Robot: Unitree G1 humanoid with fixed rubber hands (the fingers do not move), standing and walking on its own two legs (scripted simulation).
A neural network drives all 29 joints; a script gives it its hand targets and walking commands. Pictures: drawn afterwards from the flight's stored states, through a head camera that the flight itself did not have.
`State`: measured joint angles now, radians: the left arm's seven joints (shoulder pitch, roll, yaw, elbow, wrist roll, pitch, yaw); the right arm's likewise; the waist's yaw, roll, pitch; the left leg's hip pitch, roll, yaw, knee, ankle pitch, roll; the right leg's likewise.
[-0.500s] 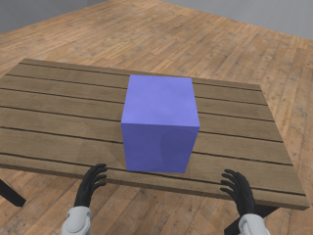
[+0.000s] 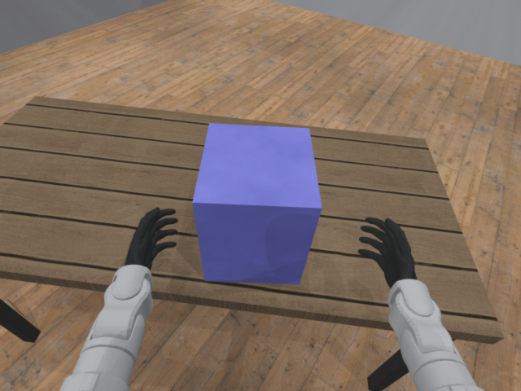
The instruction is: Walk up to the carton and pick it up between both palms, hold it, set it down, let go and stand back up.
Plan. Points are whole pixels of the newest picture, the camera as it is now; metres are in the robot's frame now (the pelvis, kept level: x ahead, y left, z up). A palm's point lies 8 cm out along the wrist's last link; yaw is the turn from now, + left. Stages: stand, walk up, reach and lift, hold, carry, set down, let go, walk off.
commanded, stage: reach and lift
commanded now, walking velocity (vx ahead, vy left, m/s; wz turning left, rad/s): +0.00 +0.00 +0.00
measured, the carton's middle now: (255, 206) +0.46 +0.03 -0.02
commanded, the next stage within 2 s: none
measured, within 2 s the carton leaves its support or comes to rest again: neither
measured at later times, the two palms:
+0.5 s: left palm (140, 197) +0.37 +0.21 +0.10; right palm (398, 209) +0.37 -0.20 +0.10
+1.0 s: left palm (142, 146) +0.42 +0.21 +0.16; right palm (400, 156) +0.43 -0.19 +0.16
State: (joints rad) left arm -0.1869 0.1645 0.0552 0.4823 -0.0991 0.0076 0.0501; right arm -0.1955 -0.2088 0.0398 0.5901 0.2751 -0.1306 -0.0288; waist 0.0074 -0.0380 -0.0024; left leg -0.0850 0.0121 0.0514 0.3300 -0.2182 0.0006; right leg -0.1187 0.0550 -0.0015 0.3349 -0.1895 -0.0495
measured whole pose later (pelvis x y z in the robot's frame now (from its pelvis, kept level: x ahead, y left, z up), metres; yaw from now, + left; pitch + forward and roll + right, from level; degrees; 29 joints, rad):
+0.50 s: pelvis -0.01 +0.00 +0.00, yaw +0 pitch +5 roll +0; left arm -0.56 0.24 0.10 0.56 -0.16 0.28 0.05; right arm -0.58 -0.28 0.01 0.69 0.33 0.12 -0.07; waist 0.01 -0.02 -0.07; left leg -0.25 0.02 0.05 0.35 -0.19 0.00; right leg -0.27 0.06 0.00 0.32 -0.14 -0.05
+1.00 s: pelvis -0.02 -0.01 +0.00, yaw +1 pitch +11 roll +0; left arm -0.96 0.33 0.05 0.91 -0.22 0.31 0.07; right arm -0.97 -0.33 0.02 1.00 0.37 0.22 -0.07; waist 0.00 -0.02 -0.16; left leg -0.39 0.02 0.03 0.38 -0.18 -0.01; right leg -0.39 0.06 -0.03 0.33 -0.13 -0.06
